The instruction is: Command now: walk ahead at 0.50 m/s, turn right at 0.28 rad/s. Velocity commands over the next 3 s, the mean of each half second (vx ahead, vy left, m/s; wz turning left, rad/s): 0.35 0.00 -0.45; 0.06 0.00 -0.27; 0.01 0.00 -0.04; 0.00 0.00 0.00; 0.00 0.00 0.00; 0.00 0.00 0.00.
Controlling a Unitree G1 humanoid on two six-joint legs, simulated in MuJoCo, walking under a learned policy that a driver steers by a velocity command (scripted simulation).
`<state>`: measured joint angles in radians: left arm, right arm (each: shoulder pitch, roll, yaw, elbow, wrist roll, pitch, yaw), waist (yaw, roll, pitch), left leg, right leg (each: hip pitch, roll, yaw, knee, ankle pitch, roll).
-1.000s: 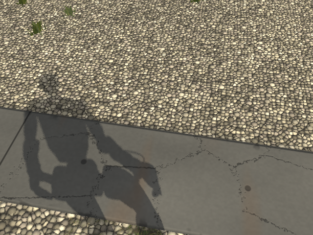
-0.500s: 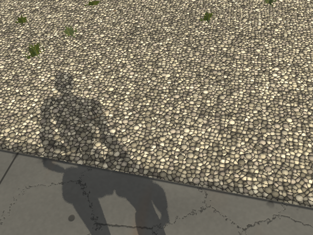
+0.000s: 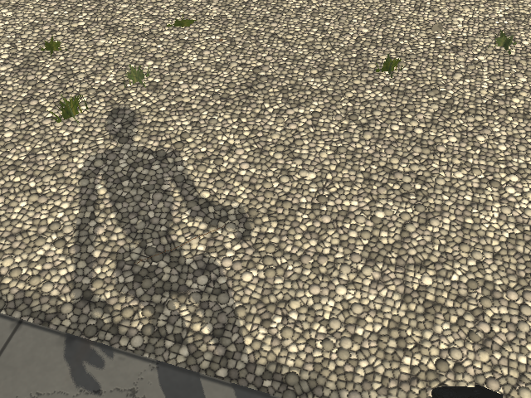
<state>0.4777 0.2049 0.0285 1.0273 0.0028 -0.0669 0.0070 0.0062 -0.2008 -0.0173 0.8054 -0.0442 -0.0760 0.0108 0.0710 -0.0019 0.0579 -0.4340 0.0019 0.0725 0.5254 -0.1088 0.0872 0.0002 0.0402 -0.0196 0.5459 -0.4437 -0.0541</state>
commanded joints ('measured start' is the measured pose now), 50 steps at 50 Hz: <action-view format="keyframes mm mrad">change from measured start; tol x16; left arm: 1 72 121 26 -70 -11 -4 5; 15 -307 24 22 -228 20 63 -53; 25 -95 293 99 -281 -15 57 -12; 50 -232 102 9 -267 -4 106 8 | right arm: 1 453 -257 -84 63 7 6 -17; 5 235 -86 -40 50 25 -8 -19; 24 446 -70 -51 23 32 56 -49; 41 214 -122 -45 -24 25 161 -23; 50 337 -135 -27 13 14 99 -40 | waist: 1 -185 149 -356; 4 -96 73 -44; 13 -33 74 34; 21 -21 137 -74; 24 -82 -248 -257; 25 -8 -177 -389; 28 -65 -14 -101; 50 -64 39 -74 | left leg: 1 733 453 -711 -238 -235 193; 6 262 275 -205 -371 -54 58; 13 242 211 86 -301 548 42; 21 355 247 148 42 793 25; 23 268 184 160 492 415 -39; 24 -29 13 134 801 -561 -90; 25 -143 -32 -53 912 -577 -119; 30 -79 62 -96 669 -296 -124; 43 73 2 -81 283 -292 -99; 50 387 146 -266 -300 -194 30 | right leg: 1 -611 6 58 707 -82 -42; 10 -618 -139 57 551 277 -7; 15 -508 -82 -64 213 475 -6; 22 -250 18 -77 11 285 -96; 24 117 -340 374 27 1330 -279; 25 154 -397 567 -74 1145 -406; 27 -78 -331 450 -202 768 -348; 33 -190 -208 286 -266 712 -197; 41 -243 -177 319 -383 149 -138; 50 -371 -113 306 -241 63 -29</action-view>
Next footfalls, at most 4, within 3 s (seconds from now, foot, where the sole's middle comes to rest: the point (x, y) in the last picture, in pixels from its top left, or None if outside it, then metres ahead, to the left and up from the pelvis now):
0.46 right None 0.31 -0.10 -0.76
1.00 left None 0.29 0.09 -0.76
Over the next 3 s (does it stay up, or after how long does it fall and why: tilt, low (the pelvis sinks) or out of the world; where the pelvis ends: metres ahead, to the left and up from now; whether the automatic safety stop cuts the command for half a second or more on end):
stays up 0.30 0.02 0.02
